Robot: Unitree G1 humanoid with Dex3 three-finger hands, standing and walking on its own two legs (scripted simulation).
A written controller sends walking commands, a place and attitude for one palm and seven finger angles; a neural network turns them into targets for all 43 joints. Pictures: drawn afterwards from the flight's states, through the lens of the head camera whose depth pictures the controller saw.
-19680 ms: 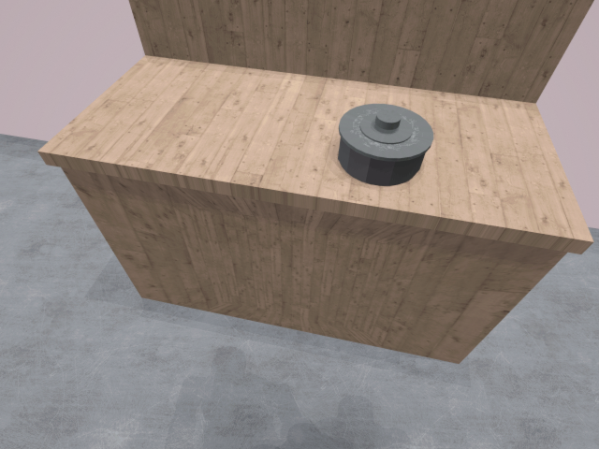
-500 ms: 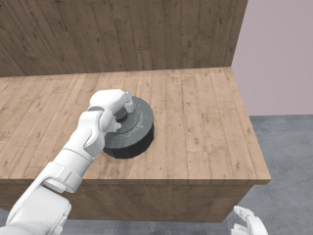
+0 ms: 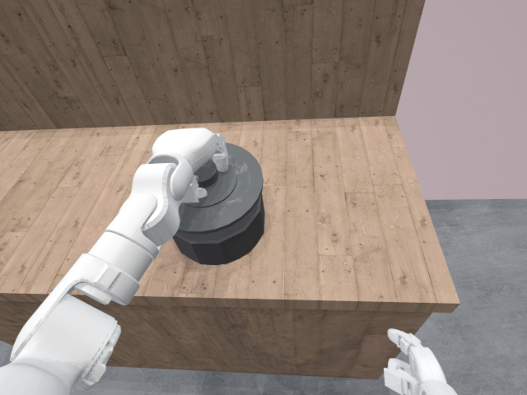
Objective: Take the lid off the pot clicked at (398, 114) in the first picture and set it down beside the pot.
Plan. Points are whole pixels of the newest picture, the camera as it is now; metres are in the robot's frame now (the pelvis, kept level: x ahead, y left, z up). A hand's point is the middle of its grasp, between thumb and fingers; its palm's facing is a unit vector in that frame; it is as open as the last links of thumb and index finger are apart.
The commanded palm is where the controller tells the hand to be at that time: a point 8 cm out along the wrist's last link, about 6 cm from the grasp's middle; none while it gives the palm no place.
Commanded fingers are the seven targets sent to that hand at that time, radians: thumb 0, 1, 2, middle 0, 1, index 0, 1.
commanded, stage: lift the lid straight up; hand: left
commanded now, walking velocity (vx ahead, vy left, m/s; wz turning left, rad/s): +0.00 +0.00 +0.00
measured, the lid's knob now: (202, 173) +0.44 +0.13 +0.10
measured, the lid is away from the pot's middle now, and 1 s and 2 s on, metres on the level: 0.00 0.01 0.08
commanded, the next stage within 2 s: move the lid sideways beside the pot in 1.28 s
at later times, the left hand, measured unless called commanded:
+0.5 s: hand (185, 156) +0.42 +0.14 +0.16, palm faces -0.21 -0.04 -0.98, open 7.9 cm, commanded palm +0.40 +0.14 +0.24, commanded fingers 0.00 0.55 1.08 -0.87 -0.97 -0.88 -0.97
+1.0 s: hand (182, 134) +0.42 +0.13 +0.20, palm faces -0.10 -0.04 -0.99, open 7.9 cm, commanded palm +0.39 +0.14 +0.28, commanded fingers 0.00 0.55 1.08 -0.87 -0.97 -0.88 -0.97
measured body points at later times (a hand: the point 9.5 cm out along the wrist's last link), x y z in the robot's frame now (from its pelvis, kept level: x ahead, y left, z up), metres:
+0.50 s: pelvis +0.00 +0.00 +0.00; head +0.02 -0.04 +0.45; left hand +0.43 +0.14 +0.21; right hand +0.18 -0.23 -0.12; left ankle -0.01 +0.11 -0.74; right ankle -0.01 -0.12 -0.74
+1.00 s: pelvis -0.01 +0.01 +0.00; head +0.01 -0.04 +0.45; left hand +0.42 +0.13 +0.26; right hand +0.20 -0.21 -0.11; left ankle -0.01 +0.11 -0.74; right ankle -0.01 -0.12 -0.74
